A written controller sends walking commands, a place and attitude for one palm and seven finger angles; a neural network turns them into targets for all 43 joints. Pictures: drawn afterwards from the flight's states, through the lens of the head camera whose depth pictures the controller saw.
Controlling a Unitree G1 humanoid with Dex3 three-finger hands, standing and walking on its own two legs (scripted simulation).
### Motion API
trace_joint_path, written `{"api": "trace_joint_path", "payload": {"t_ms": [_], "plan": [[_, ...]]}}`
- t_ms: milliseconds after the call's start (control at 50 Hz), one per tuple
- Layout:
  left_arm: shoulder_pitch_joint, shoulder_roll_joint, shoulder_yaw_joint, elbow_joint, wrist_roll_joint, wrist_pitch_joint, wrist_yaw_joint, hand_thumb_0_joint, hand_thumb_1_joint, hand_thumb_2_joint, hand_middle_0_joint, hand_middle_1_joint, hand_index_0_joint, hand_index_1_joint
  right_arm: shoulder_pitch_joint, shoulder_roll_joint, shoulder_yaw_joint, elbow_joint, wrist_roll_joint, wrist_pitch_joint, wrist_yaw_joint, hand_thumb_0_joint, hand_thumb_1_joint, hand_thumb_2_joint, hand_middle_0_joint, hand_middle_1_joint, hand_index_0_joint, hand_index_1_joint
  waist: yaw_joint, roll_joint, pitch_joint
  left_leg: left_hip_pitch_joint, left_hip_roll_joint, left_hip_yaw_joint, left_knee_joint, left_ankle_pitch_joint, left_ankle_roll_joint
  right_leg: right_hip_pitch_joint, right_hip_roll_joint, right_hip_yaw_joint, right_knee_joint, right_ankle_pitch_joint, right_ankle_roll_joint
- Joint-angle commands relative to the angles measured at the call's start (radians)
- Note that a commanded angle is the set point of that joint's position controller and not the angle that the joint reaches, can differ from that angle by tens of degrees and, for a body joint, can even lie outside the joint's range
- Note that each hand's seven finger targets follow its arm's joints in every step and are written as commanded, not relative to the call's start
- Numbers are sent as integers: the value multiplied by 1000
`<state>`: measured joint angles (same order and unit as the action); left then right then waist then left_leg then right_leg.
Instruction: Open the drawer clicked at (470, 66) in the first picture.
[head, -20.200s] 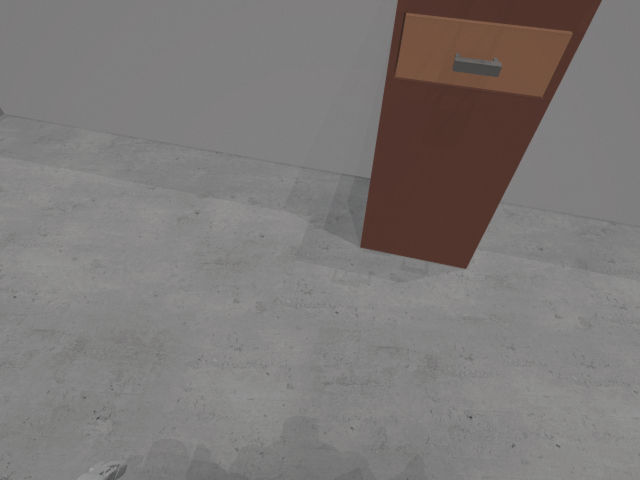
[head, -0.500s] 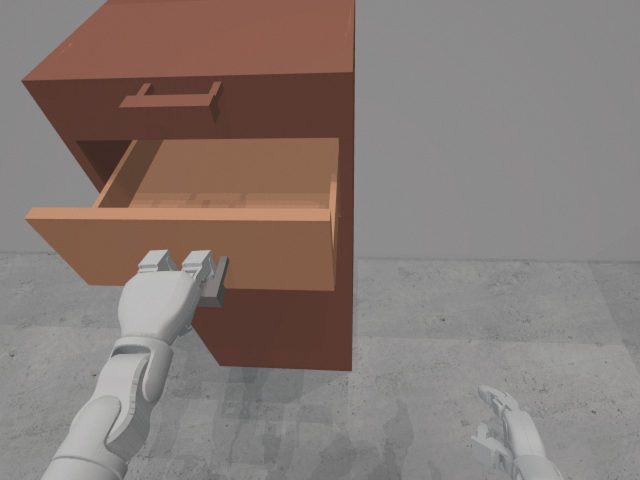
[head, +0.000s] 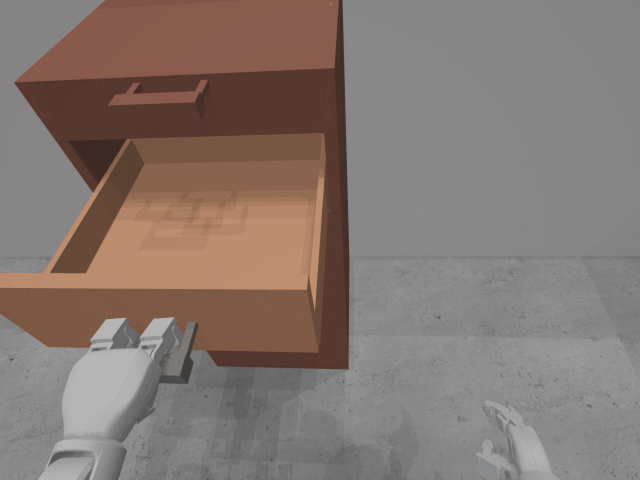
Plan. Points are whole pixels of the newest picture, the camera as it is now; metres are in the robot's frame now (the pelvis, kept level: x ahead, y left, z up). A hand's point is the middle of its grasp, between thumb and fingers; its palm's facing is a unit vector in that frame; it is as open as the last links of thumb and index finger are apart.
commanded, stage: pull the drawer open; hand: left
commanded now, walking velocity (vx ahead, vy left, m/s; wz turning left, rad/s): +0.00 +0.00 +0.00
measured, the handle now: (147, 348) +0.24 +0.24 +0.06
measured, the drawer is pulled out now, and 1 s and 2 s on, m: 0.27 0.30 0.30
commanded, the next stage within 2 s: open the thumb to release the handle in 0.32 s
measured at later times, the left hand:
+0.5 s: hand (132, 427) +0.16 +0.23 +0.04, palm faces +0.03 -0.09 -1.00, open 5.9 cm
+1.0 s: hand (133, 423) +0.16 +0.23 +0.04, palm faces +0.03 -0.09 -1.00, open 13.0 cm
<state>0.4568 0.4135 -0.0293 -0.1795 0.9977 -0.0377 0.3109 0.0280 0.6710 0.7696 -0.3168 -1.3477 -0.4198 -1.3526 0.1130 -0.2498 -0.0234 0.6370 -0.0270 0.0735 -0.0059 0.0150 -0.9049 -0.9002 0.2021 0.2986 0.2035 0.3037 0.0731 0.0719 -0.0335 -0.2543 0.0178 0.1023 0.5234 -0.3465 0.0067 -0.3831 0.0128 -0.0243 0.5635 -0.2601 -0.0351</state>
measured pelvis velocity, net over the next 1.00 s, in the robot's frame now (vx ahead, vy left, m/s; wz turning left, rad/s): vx -0.03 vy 0.00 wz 0.02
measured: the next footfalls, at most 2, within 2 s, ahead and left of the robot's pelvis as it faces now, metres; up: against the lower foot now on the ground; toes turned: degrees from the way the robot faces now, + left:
none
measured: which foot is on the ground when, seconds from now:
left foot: down 0.00-1.00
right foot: down 0.00-1.00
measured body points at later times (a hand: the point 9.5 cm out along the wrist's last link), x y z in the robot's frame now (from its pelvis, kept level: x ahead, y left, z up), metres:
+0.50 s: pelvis -0.01 +0.00 +0.00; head +0.00 -0.03 +0.44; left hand +0.15 +0.23 +0.09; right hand +0.20 -0.21 -0.10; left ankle -0.05 +0.11 -0.73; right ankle +0.02 -0.10 -0.73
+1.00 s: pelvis -0.03 +0.00 +0.00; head -0.02 -0.04 +0.45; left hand +0.16 +0.23 +0.09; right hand +0.20 -0.19 -0.10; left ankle -0.05 +0.11 -0.73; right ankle +0.02 -0.10 -0.73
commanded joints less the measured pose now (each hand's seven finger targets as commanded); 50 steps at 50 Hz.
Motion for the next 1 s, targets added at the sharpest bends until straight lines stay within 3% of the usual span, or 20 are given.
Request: {"api": "trace_joint_path", "payload": {"t_ms": [0, 20, 80, 140, 200, 260, 300, 340, 380, 400, 420, 460, 580, 660, 680, 720, 800, 860, 940, 980], "plan": [[8, 190, 229, -236, -15, 15, 99, 0, 900, 900, -400, -1350, -400, -1350, -155, -85, -31, -171, 1, -55, -6, 0, -900, -900, 200, 300, 200, 300, 54, -42, -206, -24, -37, -73, -16, 318, 1, 197, -13, 87, -45, 310, -5], [32, 163, 204, -240, -17, 16, 102, 0, 900, 900, -400, -1350, -400, -1350, -156, -81, -31, -171, 1, -57, -5, 0, -900, -900, 200, 300, 200, 300, 56, -21, -204, -20, -38, -72, -15, 318, 1, 192, -12, 81, -42, 304, -6], [81, 182, 226, -246, -27, 14, 107, 0, 900, 900, -400, -1350, -400, -1350, -162, -87, -30, -177, 3, -59, -7, 0, -900, -900, 200, 300, 200, 300, 62, -35, -196, -18, -35, -74, -10, 298, 0, 187, -10, 85, -53, 268, -5], [121, 162, 205, -255, -29, 16, 107, 0, 900, 900, -400, -1350, -400, -1350, -167, -81, -25, -180, 4, -63, -5, 0, -900, -900, 200, 300, 200, 300, 65, -49, -155, -32, -34, -74, -13, 260, 4, 169, -12, 81, -59, 220, -3], [160, 164, 206, -282, -32, 16, 106, 0, 900, 900, -400, -1350, -400, -1350, -169, -86, -18, -190, 1, -64, -3, 0, -900, -900, 200, 300, 200, 300, 70, -32, -150, -27, -30, -76, -15, 253, 2, 168, -13, 90, -65, 200, -3], [201, 166, 203, -296, -30, 22, 101, 0, 900, 900, -400, -1350, -400, -1350, -170, -87, -13, -198, 3, -64, 3, 0, -900, -900, 200, 300, 200, 300, 78, -11, -153, -33, -26, -72, -16, 285, 0, 182, -12, 87, -57, 238, -4], [193, 165, 195, -321, -22, 30, 102, 0, 900, 900, -400, -1350, -400, -1350, -174, -89, -6, -205, 1, -60, 9, 0, -900, -900, 200, 300, 200, 300, 77, 12, -155, -27, -23, -76, -17, 297, -5, 178, -11, 92, -54, 227, -7], [205, 154, 185, -313, -27, 37, 96, 0, 900, 900, -400, -1350, -400, -1350, -173, -89, -6, -206, 2, -58, 11, 0, -900, -900, 200, 300, 200, 300, 74, -19, -128, -37, -19, -77, -20, 292, -2, 171, -9, 80, -55, 220, -5], [188, 161, 191, -323, -21, 41, 98, 0, 900, 900, -400, -1350, -400, -1350, -176, -94, -7, -210, -1, -57, 10, 0, -900, -900, 200, 300, 200, 300, 73, 0, -140, -22, -17, -79, -17, 297, -4, 167, -6, 90, -61, 215, -7], [-170, 166, 154, -313, 11, 32, 102, 0, 900, 900, -400, -1350, -400, -1350, -183, -89, -2, -163, -11, -50, 2, 0, -900, -900, 200, 300, 200, 300, -7, -16, -94, -25, -32, -98, -9, 238, 1, 84, -4, 86, -56, 167, -9], [-138, 160, 184, -263, 17, 24, 108, 0, 830, 870, -395, -1342, -395, -1342, -165, -74, -17, -169, -17, -63, -6, 0, -900, -900, 200, 300, 200, 300, 31, 1, -126, -10, -28, -94, -13, 230, 3, 107, -5, 78, -56, 148, -13], [-53, 161, 186, -221, 19, 23, 107, 0, 690, 810, -385, -1327, -385, -1327, -156, -71, -20, -165, -10, -67, -9, 0, -900, -900, 200, 300, 200, 300, 47, -6, -171, 4, -35, -88, -11, 257, -1, 141, -2, 76, -53, 191, -14], [-117, 144, 141, -206, 22, 40, 85, 0, 270, 630, -355, -1283, -355, -1283, -176, -68, -16, -149, -5, -60, -14, 0, -900, -900, 200, 300, 200, 300, 49, -29, -158, 9, -33, -96, -32, 274, -15, 153, 0, 68, -61, 177, -14], [-173, 125, 102, -195, 28, 50, 62, 0, -10, 510, -335, -1253, -335, -1253, -185, -63, -8, -144, -6, -59, -17, 0, -900, -900, 200, 300, 200, 300, 45, -56, -138, 1, -35, -93, -49, 235, -5, 159, -5, 61, -76, 157, -9], [-182, 152, 129, -191, 29, 50, 62, 0, -80, 480, -330, -1245, -330, -1245, -186, -66, -8, -144, -4, -59, -20, 0, -900, -900, 200, 300, 200, 300, 46, -50, -156, 11, -35, -94, -50, 234, -8, 170, 0, 77, -83, 146, -12], [-188, 124, 100, -172, 27, 51, 50, 0, -220, 420, -320, -1230, -320, -1230, -184, -59, -5, -135, -4, -59, -20, 0, -900, -900, 200, 300, 200, 300, 43, -68, -134, 3, -37, -90, -56, 223, -5, 169, -3, 67, -87, 142, -10], [-222, 149, 116, -160, 27, 48, 35, 0, -500, 300, -300, -1200, -300, -1200, -195, -59, 4, -138, -7, -62, -26, 0, -900, -900, 200, 300, 200, 300, 46, -67, -120, -2, -40, -89, -67, 184, 3, 176, -11, 83, -115, 98, -7], [-190, 153, 129, -149, 19, 35, 31, 0, -500, 300, -300, -1200, -300, -1200, -188, -59, -3, -136, -5, -65, -27, 0, -900, -900, 200, 300, 200, 300, 60, -54, -135, -1, -42, -85, -77, 194, 2, 204, -11, 84, -119, 119, -8], [-203, 146, 123, -141, 12, 22, 26, 0, -500, 300, -300, -1200, -300, -1200, -194, -61, -1, -131, -5, -64, -27, 0, -900, -900, 200, 300, 200, 300, 51, -45, -99, -11, -45, -83, -82, 173, 4, 189, -15, 93, -138, 91, -7], [-205, 161, 141, -146, 14, 19, 31, 0, -500, 300, -300, -1200, -300, -1200, -194, -64, -4, -136, -6, -67, -29, 0, -900, -900, 200, 300, 200, 300, 55, -29, -121, 3, -44, -84, -82, 178, 3, 195, -14, 103, -143, 87, -9]]}}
